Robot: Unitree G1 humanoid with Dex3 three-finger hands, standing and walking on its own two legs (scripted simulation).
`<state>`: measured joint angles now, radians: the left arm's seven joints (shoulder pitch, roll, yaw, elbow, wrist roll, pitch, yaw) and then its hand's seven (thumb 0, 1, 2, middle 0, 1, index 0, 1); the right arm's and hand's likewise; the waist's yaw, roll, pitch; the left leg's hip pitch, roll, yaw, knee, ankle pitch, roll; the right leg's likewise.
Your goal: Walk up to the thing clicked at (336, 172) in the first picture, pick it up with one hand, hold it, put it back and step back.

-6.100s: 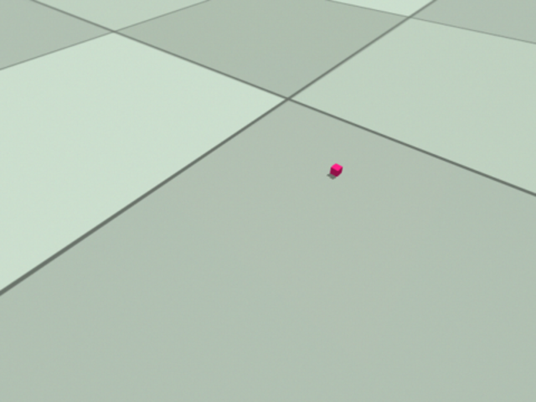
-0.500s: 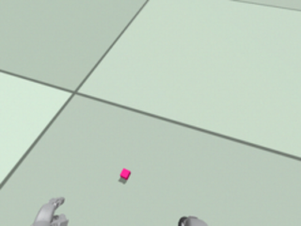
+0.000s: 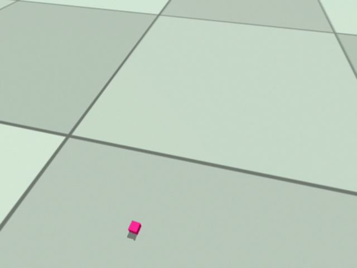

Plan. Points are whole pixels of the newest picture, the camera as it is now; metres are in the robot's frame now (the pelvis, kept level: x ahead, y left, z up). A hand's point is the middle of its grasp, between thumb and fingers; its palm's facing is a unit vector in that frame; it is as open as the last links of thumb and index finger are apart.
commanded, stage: walk up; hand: left
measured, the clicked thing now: (134, 227) +0.46 +0.25 -0.74
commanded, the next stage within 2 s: stand in 1.24 s
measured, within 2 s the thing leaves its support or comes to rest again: neither
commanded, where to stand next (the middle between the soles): +0.08 +0.00 m, yaw +2 degrees
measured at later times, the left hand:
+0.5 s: hand out of the picture +0.11 +0.27 -0.15, palm faces +0.04 -0.92 -0.40, open 7.4 cm
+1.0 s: hand out of the picture +0.01 +0.28 -0.15, palm faces +0.03 -0.93 -0.37, open 7.4 cm
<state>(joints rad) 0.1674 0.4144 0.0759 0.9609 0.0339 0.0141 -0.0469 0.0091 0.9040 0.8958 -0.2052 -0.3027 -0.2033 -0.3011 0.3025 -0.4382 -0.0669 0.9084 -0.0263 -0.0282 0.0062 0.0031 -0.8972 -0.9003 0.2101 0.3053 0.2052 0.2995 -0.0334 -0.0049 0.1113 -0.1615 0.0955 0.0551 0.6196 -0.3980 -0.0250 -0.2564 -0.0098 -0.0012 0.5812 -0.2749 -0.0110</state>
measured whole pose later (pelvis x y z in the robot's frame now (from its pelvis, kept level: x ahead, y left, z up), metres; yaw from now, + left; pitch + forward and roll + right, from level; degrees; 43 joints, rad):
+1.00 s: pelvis -0.04 +0.01 +0.00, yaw +2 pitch -4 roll -1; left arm 0.18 0.39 0.05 1.03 0.03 0.02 -0.01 0.01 0.90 0.90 -0.21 -0.30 -0.20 -0.30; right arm 0.16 -0.36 -0.02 0.98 -0.02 -0.01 0.01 0.01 -0.90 -0.90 0.21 0.31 0.21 0.30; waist 0.01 0.01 0.10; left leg -0.27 0.04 -0.04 0.65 -0.33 -0.02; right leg -0.21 0.00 0.00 0.59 -0.31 0.01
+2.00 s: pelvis -0.04 +0.00 +0.02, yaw +2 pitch -3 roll +0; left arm 0.10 0.35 0.01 1.14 0.01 0.00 -0.01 0.01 0.90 0.90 -0.21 -0.30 -0.20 -0.30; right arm 0.11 -0.36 -0.01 1.15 -0.01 -0.01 0.02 0.00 -0.90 -0.90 0.21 0.30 0.20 0.30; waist 0.00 0.00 0.06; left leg -0.13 0.03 -0.03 0.32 -0.14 -0.04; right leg -0.11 -0.01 0.02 0.34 -0.17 0.02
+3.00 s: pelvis -0.02 +0.01 +0.02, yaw +2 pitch -2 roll +0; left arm 0.10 0.35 0.00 1.11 0.01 0.00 -0.01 0.01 0.90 0.90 -0.21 -0.30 -0.20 -0.30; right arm 0.09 -0.36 0.00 1.13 -0.01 -0.01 0.01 0.00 -0.90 -0.90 0.21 0.30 0.20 0.30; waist 0.00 0.00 0.06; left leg -0.12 0.02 -0.03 0.33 -0.17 -0.03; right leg -0.10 -0.02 0.02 0.34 -0.20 0.03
